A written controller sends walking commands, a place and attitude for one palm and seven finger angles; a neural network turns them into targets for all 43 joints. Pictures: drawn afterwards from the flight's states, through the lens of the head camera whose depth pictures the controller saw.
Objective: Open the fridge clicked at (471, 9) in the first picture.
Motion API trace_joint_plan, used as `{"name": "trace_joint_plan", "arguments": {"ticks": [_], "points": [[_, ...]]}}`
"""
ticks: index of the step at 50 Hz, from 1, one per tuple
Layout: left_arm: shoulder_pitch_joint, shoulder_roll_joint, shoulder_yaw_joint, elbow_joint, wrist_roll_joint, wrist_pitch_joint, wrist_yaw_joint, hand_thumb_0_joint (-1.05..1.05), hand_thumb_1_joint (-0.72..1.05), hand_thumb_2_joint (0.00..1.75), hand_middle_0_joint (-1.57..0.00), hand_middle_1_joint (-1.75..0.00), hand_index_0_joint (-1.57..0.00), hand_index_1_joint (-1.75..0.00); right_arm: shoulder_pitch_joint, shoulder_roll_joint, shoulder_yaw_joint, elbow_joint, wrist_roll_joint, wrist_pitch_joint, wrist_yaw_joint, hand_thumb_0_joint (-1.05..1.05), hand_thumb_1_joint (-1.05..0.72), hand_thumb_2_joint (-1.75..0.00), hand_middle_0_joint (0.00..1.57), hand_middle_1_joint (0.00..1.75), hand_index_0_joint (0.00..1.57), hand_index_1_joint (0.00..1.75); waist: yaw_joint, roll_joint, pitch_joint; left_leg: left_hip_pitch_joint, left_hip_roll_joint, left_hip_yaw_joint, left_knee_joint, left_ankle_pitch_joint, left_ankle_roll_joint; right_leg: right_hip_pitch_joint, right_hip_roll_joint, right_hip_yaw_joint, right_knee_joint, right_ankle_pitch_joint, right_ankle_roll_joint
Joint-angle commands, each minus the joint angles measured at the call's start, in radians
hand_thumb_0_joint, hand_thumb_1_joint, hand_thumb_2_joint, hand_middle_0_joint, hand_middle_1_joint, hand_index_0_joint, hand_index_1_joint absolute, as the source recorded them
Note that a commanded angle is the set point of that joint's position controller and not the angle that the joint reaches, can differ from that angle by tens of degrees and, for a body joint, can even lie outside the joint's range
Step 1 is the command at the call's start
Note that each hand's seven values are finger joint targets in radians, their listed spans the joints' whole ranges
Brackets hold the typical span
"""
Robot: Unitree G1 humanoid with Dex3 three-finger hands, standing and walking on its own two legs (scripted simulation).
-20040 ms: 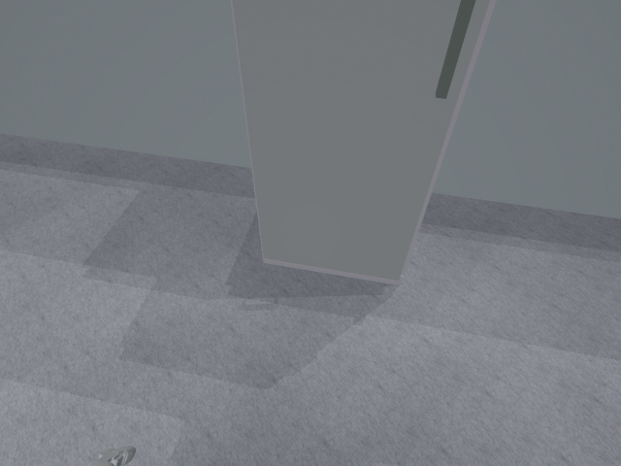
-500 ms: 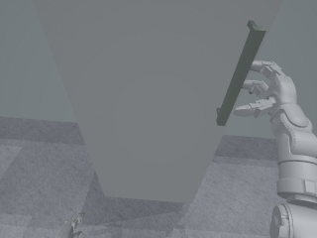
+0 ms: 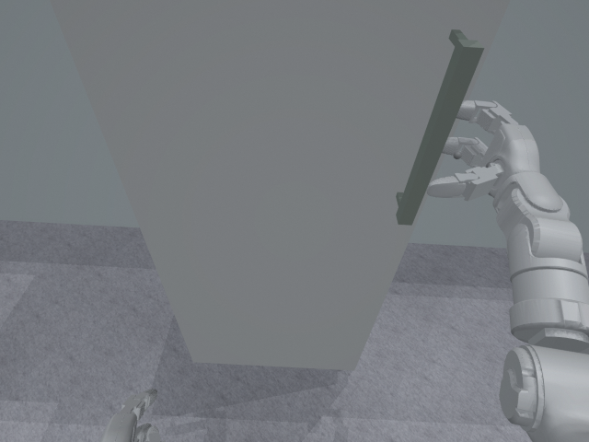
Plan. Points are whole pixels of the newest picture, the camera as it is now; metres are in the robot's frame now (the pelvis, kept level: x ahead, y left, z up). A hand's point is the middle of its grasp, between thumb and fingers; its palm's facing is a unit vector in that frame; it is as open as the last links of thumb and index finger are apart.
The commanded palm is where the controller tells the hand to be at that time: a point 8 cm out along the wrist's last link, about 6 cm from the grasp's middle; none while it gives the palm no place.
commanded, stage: slide the fingers in behind the handle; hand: right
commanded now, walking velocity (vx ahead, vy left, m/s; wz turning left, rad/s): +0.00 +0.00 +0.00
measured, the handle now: (426, 140) +0.47 -0.13 +0.21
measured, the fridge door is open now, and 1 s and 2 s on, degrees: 0 0 0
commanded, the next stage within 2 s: grip the handle and tug to test in 1.92 s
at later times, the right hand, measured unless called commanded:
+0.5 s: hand (453, 161) +0.42 -0.16 +0.21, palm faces -0.02 +1.00 +0.01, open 13.9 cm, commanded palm +0.40 -0.21 +0.21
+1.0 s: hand (429, 156) +0.42 -0.12 +0.22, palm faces -0.04 +1.00 +0.01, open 14.0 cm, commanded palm +0.39 -0.18 +0.21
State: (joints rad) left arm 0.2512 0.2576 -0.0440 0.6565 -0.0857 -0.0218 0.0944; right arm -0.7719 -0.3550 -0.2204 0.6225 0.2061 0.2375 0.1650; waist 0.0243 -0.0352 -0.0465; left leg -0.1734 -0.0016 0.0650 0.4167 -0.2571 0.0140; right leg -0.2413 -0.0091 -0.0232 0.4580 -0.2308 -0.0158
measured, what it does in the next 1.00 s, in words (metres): stands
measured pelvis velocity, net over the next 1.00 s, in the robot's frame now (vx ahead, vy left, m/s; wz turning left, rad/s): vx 0.00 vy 0.00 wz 0.01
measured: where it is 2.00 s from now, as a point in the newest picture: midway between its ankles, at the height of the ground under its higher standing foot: outside the picture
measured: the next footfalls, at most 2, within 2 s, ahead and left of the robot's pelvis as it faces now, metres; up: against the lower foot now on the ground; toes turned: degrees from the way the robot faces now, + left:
none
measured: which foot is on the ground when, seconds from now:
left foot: down 0.00-1.00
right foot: down 0.00-1.00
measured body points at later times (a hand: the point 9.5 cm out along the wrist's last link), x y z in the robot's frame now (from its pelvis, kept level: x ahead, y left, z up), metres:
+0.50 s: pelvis -0.01 +0.00 +0.00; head -0.02 +0.00 +0.45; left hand +0.10 +0.25 -0.11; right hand +0.42 -0.21 +0.21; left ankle -0.02 +0.11 -0.74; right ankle +0.01 -0.11 -0.74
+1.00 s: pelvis +0.00 +0.00 +0.00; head -0.01 +0.01 +0.45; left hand +0.15 +0.24 -0.10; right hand +0.41 -0.18 +0.22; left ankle -0.02 +0.11 -0.74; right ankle +0.01 -0.11 -0.74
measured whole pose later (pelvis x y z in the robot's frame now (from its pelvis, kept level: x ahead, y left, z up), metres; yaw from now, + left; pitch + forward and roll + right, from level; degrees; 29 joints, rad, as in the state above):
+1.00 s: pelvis +0.00 +0.00 +0.00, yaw +1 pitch +0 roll +0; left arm 0.23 0.24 -0.05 0.65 -0.07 -0.02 0.07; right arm -0.69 -0.25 -0.17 0.45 0.20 0.26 0.08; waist 0.01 -0.04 -0.05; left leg -0.15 0.00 0.05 0.41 -0.26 0.01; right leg -0.21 -0.01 -0.04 0.44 -0.23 -0.01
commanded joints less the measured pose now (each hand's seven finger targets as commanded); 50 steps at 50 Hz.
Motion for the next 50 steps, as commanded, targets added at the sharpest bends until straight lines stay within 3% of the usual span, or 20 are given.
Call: {"name": "trace_joint_plan", "arguments": {"ticks": [1, 3, 6, 9, 13, 15, 18, 22, 23, 26, 28, 29, 31, 33, 34, 39, 45, 46, 48, 50], "points": [[-0.049, 0.125, 0.046, -0.132, 0.008, -0.048, 0.004, 0.00, 0.90, 0.90, -0.20, -0.30, -0.20, -0.30, -0.537, -0.197, -0.058, -0.182, -0.001, -0.098, -0.030, 0.00, 0.50, -0.30, 0.30, 1.20, 0.30, 1.20, 0.013, 0.030, -0.258, -0.014, -0.010, -0.035, -0.047, 0.272, 0.011, 0.179, 0.005, 0.036, -0.032, 0.229, -0.033], [-0.038, 0.131, 0.051, -0.125, 0.008, -0.049, 0.005, 0.00, 0.90, 0.90, -0.20, -0.30, -0.20, -0.30, -0.550, -0.191, -0.043, -0.159, -0.005, -0.110, -0.033, 0.00, 0.50, -0.30, 0.30, 1.20, 0.30, 1.20, 0.024, 0.057, -0.242, -0.024, -0.010, -0.034, -0.054, 0.253, 0.007, 0.174, 0.002, 0.033, -0.031, 0.214, -0.037], [-0.023, 0.131, 0.049, -0.107, 0.007, -0.058, 0.007, 0.00, 0.90, 0.90, -0.20, -0.30, -0.20, -0.30, -0.637, -0.173, -0.017, -0.128, -0.016, -0.120, -0.034, 0.00, 0.50, -0.30, 0.30, 1.20, 0.30, 1.20, 0.039, 0.011, -0.226, -0.062, -0.011, -0.036, -0.060, 0.207, 0.009, 0.176, 0.003, 0.038, -0.036, 0.176, -0.035], [-0.015, 0.134, 0.051, -0.109, 0.008, -0.063, 0.005, 0.00, 0.90, 0.90, -0.20, -0.30, -0.20, -0.30, -0.579, -0.208, -0.053, -0.108, -0.016, -0.132, -0.031, 0.00, 0.50, -0.30, 0.30, 1.20, 0.30, 1.20, 0.019, 0.010, -0.253, -0.033, -0.010, -0.038, -0.057, 0.209, 0.012, 0.166, 0.005, 0.038, -0.037, 0.179, -0.035], [-0.008, 0.134, 0.055, -0.115, 0.009, -0.073, 0.002, 0.00, 0.90, 0.90, -0.20, -0.30, -0.20, -0.30, -0.535, -0.197, -0.053, -0.096, -0.009, -0.151, -0.016, 0.00, 0.50, -0.30, 0.30, 1.20, 0.30, 1.20, 0.013, 0.050, -0.258, -0.021, -0.013, -0.034, -0.057, 0.205, 0.011, 0.160, 0.001, 0.035, -0.039, 0.173, -0.037], [-0.015, 0.135, 0.053, -0.124, 0.008, -0.077, 0.001, 0.00, 0.90, 0.90, -0.20, -0.30, -0.20, -0.30, -0.514, -0.222, -0.080, -0.125, -0.006, -0.157, -0.011, 0.00, 0.50, -0.30, 0.30, 1.20, 0.30, 1.20, 0.001, 0.033, -0.280, -0.003, -0.012, -0.039, -0.051, 0.228, 0.012, 0.164, 0.003, 0.031, -0.040, 0.187, -0.037], [-0.017, 0.137, 0.055, -0.130, 0.006, -0.075, -0.001, 0.00, 0.90, 0.90, -0.20, -0.30, -0.20, -0.30, -0.474, -0.226, -0.081, -0.137, -0.003, -0.161, -0.005, 0.00, 0.50, -0.30, 0.30, 1.20, 0.30, 1.20, 0.000, 0.072, -0.252, 0.003, -0.013, -0.034, -0.055, 0.221, 0.008, 0.147, -0.001, 0.026, -0.043, 0.178, -0.038], [-0.043, 0.125, 0.051, -0.144, 0.002, -0.088, -0.006, 0.00, 0.90, 0.90, -0.20, -0.30, -0.20, -0.30, -0.517, -0.168, -0.034, -0.258, -0.007, -0.161, -0.016, 0.00, 0.50, -0.30, 0.30, 1.20, 0.30, 1.20, 0.003, -0.044, -0.256, -0.039, -0.018, -0.033, -0.051, 0.201, 0.017, 0.204, -0.005, 0.037, -0.047, 0.190, -0.029], [-0.044, 0.127, 0.053, -0.148, 0.003, -0.089, -0.007, 0.00, 0.90, 0.90, -0.20, -0.30, -0.20, -0.30, -0.479, -0.154, -0.026, -0.268, -0.002, -0.158, -0.020, 0.00, 0.50, -0.30, 0.30, 1.20, 0.30, 1.20, 0.002, -0.010, -0.261, -0.031, -0.020, -0.032, -0.055, 0.206, 0.014, 0.206, -0.008, 0.034, -0.042, 0.199, -0.032], [-0.058, 0.122, 0.049, -0.145, 0.002, -0.087, -0.006, 0.00, 0.90, 0.90, -0.20, -0.30, -0.20, -0.30, -0.490, -0.143, -0.027, -0.289, 0.003, -0.132, -0.032, 0.00, 0.50, -0.30, 0.30, 1.20, 0.30, 1.20, 0.004, 0.010, -0.249, -0.032, -0.022, -0.029, -0.054, 0.202, 0.014, 0.198, -0.005, 0.037, -0.049, 0.184, -0.030], [-0.053, 0.130, 0.054, -0.140, 0.007, -0.084, -0.004, 0.00, 0.90, 0.90, -0.20, -0.30, -0.20, -0.30, -0.459, -0.188, -0.068, -0.292, 0.000, -0.119, -0.047, 0.00, 0.50, -0.30, 0.30, 1.20, 0.30, 1.20, -0.006, 0.055, -0.265, -0.007, -0.022, -0.027, -0.059, 0.203, 0.012, 0.190, -0.008, 0.036, -0.052, 0.192, -0.031], [-0.069, 0.125, 0.048, -0.149, 0.006, -0.081, -0.005, 0.00, 0.90, 0.90, -0.20, -0.30, -0.20, -0.30, -0.456, -0.156, -0.046, -0.304, -0.001, -0.107, -0.050, 0.00, 0.50, -0.30, 0.30, 1.20, 0.30, 1.20, -0.008, 0.029, -0.259, -0.003, -0.018, -0.031, -0.053, 0.221, 0.012, 0.188, -0.004, 0.031, -0.053, 0.203, -0.032], [-0.071, 0.120, 0.046, -0.146, 0.009, -0.076, -0.007, 0.00, 0.90, 0.90, -0.20, -0.30, -0.20, -0.30, -0.448, -0.178, -0.071, -0.307, -0.009, -0.091, -0.065, 0.00, 0.50, -0.30, 0.30, 1.20, 0.30, 1.20, -0.017, 0.026, -0.268, 0.008, -0.017, -0.030, -0.051, 0.237, 0.013, 0.186, -0.002, 0.030, -0.054, 0.216, -0.028], [-0.076, 0.120, 0.049, -0.147, 0.010, -0.069, -0.009, 0.00, 0.90, 0.90, -0.20, -0.30, -0.20, -0.30, -0.427, -0.141, -0.041, -0.310, -0.012, -0.080, -0.069, 0.00, 0.50, -0.30, 0.30, 1.20, 0.30, 1.20, -0.010, 0.053, -0.261, 0.013, -0.017, -0.027, -0.054, 0.252, 0.011, 0.187, -0.005, 0.025, -0.049, 0.231, -0.030], [-0.083, 0.116, 0.046, -0.153, 0.009, -0.066, -0.010, 0.00, 0.90, 0.90, -0.20, -0.30, -0.20, -0.30, -0.418, -0.128, -0.036, -0.323, -0.013, -0.073, -0.072, 0.00, 0.50, -0.30, 0.30, 1.20, 0.30, 1.20, -0.014, 0.032, -0.262, 0.015, -0.015, -0.029, -0.050, 0.268, 0.012, 0.192, -0.004, 0.023, -0.050, 0.245, -0.030], [-0.094, 0.114, 0.042, -0.150, 0.007, -0.048, -0.005, 0.00, 0.90, 0.90, -0.20, -0.30, -0.20, -0.30, -0.444, -0.078, 0.016, -0.316, -0.011, -0.039, -0.067, 0.00, 0.50, -0.30, 0.30, 1.20, 0.30, 1.20, 0.008, 0.048, -0.219, -0.009, -0.015, -0.028, -0.059, 0.263, 0.008, 0.190, -0.002, 0.022, -0.048, 0.228, -0.031], [-0.108, 0.100, 0.042, -0.162, 0.014, -0.046, -0.012, 0.00, 0.90, 0.90, -0.20, -0.30, -0.20, -0.30, -0.461, -0.065, 0.011, -0.431, -0.010, -0.053, -0.088, 0.00, 0.50, -0.30, 0.30, 1.20, 0.30, 1.20, -0.008, -0.002, -0.317, 0.030, -0.016, -0.028, -0.036, 0.348, 0.017, 0.255, 0.002, 0.028, -0.030, 0.329, -0.025], [-0.108, 0.097, 0.041, -0.161, 0.017, -0.047, -0.015, 0.00, 0.90, 0.90, -0.20, -0.30, -0.20, -0.30, -0.454, -0.047, 0.018, -0.439, -0.006, -0.053, -0.091, 0.00, 0.50, -0.30, 0.30, 1.20, 0.30, 1.20, -0.008, 0.003, -0.321, 0.035, -0.016, -0.025, -0.032, 0.368, 0.017, 0.260, 0.003, 0.029, -0.028, 0.347, -0.024], [-0.104, 0.104, 0.045, -0.156, 0.020, -0.037, -0.015, 0.00, 0.90, 0.90, -0.20, -0.30, -0.20, -0.30, -0.378, -0.061, -0.001, -0.394, -0.004, -0.042, -0.093, 0.00, 0.50, -0.30, 0.30, 1.20, 0.30, 1.20, -0.017, 0.076, -0.304, 0.052, -0.019, -0.021, -0.036, 0.374, 0.012, 0.233, 0.001, 0.025, -0.031, 0.340, -0.027], [-0.113, 0.105, 0.041, -0.156, 0.017, -0.026, -0.013, 0.00, 0.90, 0.90, -0.20, -0.30, -0.20, -0.30, -0.377, -0.087, -0.025, -0.376, -0.008, -0.017, -0.097, 0.00, 0.50, -0.30, 0.30, 1.20, 0.30, 1.20, -0.021, 0.076, -0.272, 0.056, -0.014, -0.027, -0.043, 0.362, 0.009, 0.200, 0.005, 0.016, -0.043, 0.301, -0.030]]}}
